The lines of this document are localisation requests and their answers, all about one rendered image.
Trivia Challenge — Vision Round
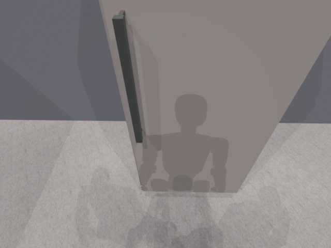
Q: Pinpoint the handle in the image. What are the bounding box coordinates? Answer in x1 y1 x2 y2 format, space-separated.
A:
112 10 143 143

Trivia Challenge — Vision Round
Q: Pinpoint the fridge door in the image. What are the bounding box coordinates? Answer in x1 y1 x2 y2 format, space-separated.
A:
102 0 331 193

